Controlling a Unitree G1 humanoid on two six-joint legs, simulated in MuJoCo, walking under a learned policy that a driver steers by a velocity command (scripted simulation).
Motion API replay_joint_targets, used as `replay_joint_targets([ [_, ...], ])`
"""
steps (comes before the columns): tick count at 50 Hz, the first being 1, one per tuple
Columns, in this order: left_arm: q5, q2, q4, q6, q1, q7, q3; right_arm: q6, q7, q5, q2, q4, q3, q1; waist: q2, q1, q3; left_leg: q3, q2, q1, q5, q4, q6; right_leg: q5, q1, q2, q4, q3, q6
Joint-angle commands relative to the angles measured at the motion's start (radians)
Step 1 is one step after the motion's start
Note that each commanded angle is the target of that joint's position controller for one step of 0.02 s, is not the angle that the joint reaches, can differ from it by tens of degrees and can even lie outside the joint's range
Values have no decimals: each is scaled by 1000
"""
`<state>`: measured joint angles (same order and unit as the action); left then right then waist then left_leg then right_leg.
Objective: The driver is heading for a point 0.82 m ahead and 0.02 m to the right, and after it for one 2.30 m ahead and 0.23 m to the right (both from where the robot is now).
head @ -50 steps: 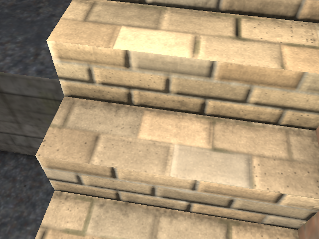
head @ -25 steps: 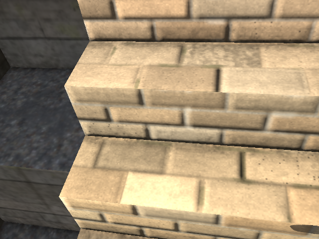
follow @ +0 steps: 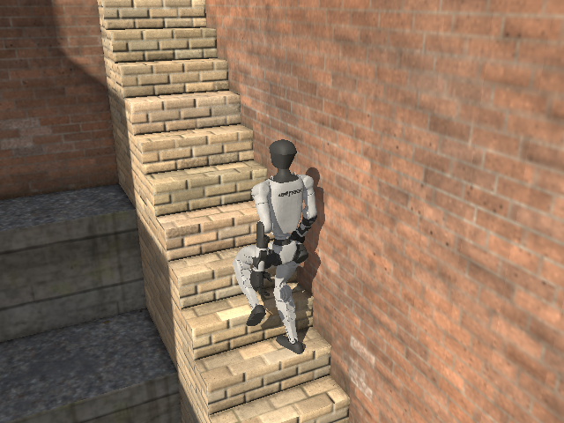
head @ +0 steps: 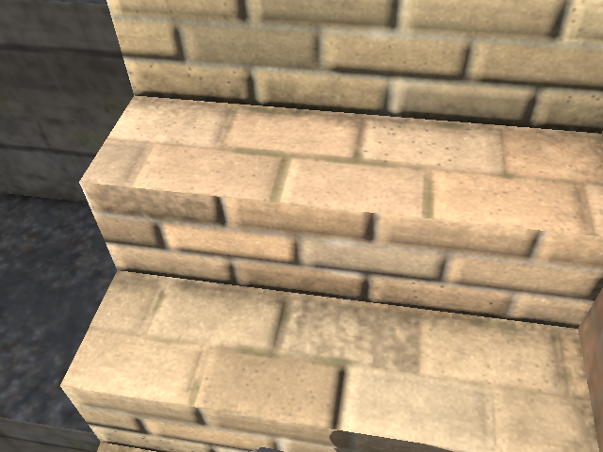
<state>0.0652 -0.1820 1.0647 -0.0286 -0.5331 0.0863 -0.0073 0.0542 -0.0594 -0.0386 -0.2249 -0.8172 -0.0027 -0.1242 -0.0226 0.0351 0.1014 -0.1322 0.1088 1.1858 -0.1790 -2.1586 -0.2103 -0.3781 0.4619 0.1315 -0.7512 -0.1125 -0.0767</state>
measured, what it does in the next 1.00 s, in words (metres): climbs: left foot 0.22 m higher, then right foot 0.22 m higher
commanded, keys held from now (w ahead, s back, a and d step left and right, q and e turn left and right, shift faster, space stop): w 1.00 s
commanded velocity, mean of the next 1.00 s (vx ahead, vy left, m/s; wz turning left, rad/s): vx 0.50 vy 0.00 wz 0.00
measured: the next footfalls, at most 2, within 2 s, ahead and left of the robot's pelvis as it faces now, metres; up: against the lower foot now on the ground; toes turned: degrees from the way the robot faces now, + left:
left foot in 0.28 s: +0.28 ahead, +0.11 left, +0.22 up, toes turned +4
right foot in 0.70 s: +0.45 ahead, -0.18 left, +0.43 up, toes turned +8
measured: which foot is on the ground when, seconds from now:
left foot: up 0.00-0.26, down 0.28-0.70, up 0.72-1.00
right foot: down 0.00-0.30, up 0.32-0.68, down 0.70-1.00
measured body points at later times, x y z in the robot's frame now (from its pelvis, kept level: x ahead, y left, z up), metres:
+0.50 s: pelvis +0.24 +0.01 +0.21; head +0.23 -0.03 +0.66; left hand +0.45 +0.22 +0.17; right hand +0.27 -0.24 +0.04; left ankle +0.24 +0.11 -0.50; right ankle +0.27 -0.13 -0.16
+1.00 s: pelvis +0.45 -0.06 +0.43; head +0.44 -0.07 +0.88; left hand +0.27 +0.14 +0.30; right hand +0.62 -0.24 +0.30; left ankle +0.53 +0.08 +0.04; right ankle +0.41 -0.19 -0.28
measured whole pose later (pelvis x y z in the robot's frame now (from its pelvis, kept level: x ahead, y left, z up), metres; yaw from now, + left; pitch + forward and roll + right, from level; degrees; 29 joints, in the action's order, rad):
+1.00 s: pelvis +0.45 -0.06 +0.43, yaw +0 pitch +5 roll -1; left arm 0.10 -0.16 1.19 -0.06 -0.64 0.08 -0.02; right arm 0.02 -0.06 -0.02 -0.19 -0.88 -0.08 -0.14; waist -0.04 0.10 0.14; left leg -0.07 -0.02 1.44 -0.37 -2.21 -0.19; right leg -0.45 0.37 0.06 -0.73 -0.11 -0.05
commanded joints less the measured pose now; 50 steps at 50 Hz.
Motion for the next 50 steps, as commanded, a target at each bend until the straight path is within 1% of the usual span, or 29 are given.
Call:
replay_joint_targets([
  [1,24,-12,30,-36,16,14,-14,-19,-17,29,48,37,-67,-39,63,-94,-46,24,-109,604,-85,-409,-31,-51,-184,-291,309,-406,-196],
  [2,39,-6,67,-48,-14,8,-27,-25,-11,30,60,51,-83,8,60,-96,-87,29,-136,657,-74,-433,-29,-56,-135,-287,331,-407,-179],
  [3,-109,18,-66,-86,82,-119,2,-30,25,-62,228,188,-55,286,-29,-104,-210,58,-140,375,-88,-457,87,-39,38,-346,478,-344,-101],
  [4,58,-67,48,-90,25,-15,-24,-21,-2,25,8,165,-81,213,-7,-88,-121,133,-197,441,73,-109,16,-71,93,-195,373,-265,-97],
  [5,50,-103,38,-103,-102,2,-7,-16,2,36,-56,239,-53,383,54,-32,-111,185,-221,321,41,-13,42,62,184,-176,406,-266,-75],
  [6,-109,51,-60,-94,-24,-133,-15,-55,43,-20,210,300,-75,550,-6,41,-284,310,-123,146,-124,-37,139,275,215,-262,761,-284,-124],
  [7,37,-126,144,-94,-272,-17,-9,-56,-14,42,30,319,-70,514,258,-46,-68,231,-231,190,-13,21,33,448,196,-265,499,-350,-82],
  [8,-114,22,-56,-83,-117,-166,19,-79,39,-8,212,299,-72,465,46,15,-171,290,-146,149,-227,41,112,600,-124,-304,704,-262,-139],
  [13,-132,-67,-171,-128,-16,-237,42,-98,32,48,68,177,-18,131,258,-172,203,269,35,-629,-352,831,41,2405,-461,-348,231,-56,-89],
  [15,-111,-63,-207,-151,4,-170,57,-71,14,17,-29,102,40,26,157,-169,247,26,-43,-1019,-296,1219,-29,1788,-201,-260,-246,-58,-37],
  [16,-116,-45,-238,-146,104,-136,56,-88,16,-11,-83,35,55,-108,-163,-250,288,-496,-369,-1101,143,1464,-258,503,166,7,-871,99,50],
  [17,-88,-57,-284,-144,182,-127,94,-82,26,-18,-104,-5,83,-173,-71,-254,263,-647,-371,-1014,340,1646,-326,262,305,36,-1455,-3,20],
  [20,-32,171,-489,-100,415,-155,6,-21,66,-33,-4,-142,72,-96,-15,-74,-146,-460,-382,-792,-301,1727,-107,79,781,-61,-1832,-184,-103],
  [22,-42,136,-482,-79,373,-152,-4,18,82,-26,87,-180,31,-83,109,24,-245,-230,-358,-676,-154,1835,-26,59,772,-85,-1709,-146,-100],
  [23,-40,-11,-534,-14,391,-5,-6,19,9,21,77,-172,6,-99,246,29,-256,-207,-377,-698,23,1842,-18,-204,942,-89,-1557,-210,-240],
  [25,0,90,-572,-2,399,37,-46,3,3,-41,69,-267,16,-202,67,75,-182,-134,-389,-804,1,1900,-36,-248,1097,-92,-1669,-170,-274],
  [26,-2,124,-573,2,368,38,-63,-3,-6,-96,45,-309,10,-306,100,93,-115,-102,-376,-870,-4,1871,-22,-31,1154,-110,-1598,-147,-282],
  [27,-113,213,-584,-33,621,-131,-50,41,16,-3,-36,-248,51,-184,21,26,-233,158,-303,-671,-25,2020,31,25,926,-35,-1621,73,-105],
  [28,-50,2,-710,9,582,-29,-76,26,-10,-136,-53,-271,5,-338,125,61,-4,39,-294,-759,22,1940,35,35,982,-158,-1342,11,-187],
  [33,-63,-163,-636,99,357,28,-26,53,-82,-4,-424,-147,90,-117,-154,251,215,124,-417,-966,2115,1870,-99,20,237,30,-676,221,19],
  [34,-30,-149,-614,116,313,23,-21,28,-77,36,-390,-142,102,-74,-164,272,221,99,-419,-1158,2116,1711,-121,50,221,52,-249,255,15],
  [35,-21,-156,-517,145,122,5,3,-5,-76,1,-291,-194,90,-204,-137,254,287,65,-384,-1107,1929,1459,-101,193,-22,38,-6,111,-34],
  [36,10,-231,-401,161,-89,-30,35,-46,-131,-91,-117,-243,40,-369,160,176,382,114,-229,-686,718,934,-2,793,-291,-197,-16,-423,-311],
  [37,28,-219,-398,147,-108,2,40,-48,-148,-35,-72,-236,27,-356,246,208,325,-162,-115,-395,419,549,0,118,-182,-350,164,-786,-369],
  [38,-88,-197,-237,36,177,-132,79,2,-50,-23,13,-69,67,-145,167,-19,291,-49,29,-566,176,428,85,-481,-227,-194,234,-684,-231],
  [39,-111,-183,-236,-7,201,-156,66,2,-38,-50,15,-13,60,-88,56,-37,143,-52,22,-407,75,325,102,-516,-146,-211,228,-587,-185],
  [40,-29,-99,-192,-28,128,-35,25,1,-36,33,-84,-103,31,-124,280,67,-160,-182,-4,83,85,296,45,-292,-189,-229,116,-416,-168],
  [42,1,50,-51,-31,40,-8,-22,-5,-18,12,-56,-58,4,-62,120,46,-71,-127,-34,221,-18,203,9,-101,-300,-201,110,-389,-134],
  [50,69,-31,96,-71,-30,-11,-24,-17,11,19,35,51,-101,149,116,-11,-158,11,-182,633,-250,-241,-19,-125,-142,-323,368,-362,-209],
])
Keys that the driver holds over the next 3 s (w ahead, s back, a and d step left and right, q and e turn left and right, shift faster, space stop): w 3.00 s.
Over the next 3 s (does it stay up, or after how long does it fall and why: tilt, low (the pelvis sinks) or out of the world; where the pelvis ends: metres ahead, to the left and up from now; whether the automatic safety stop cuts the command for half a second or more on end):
stays up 1.19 0.08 1.09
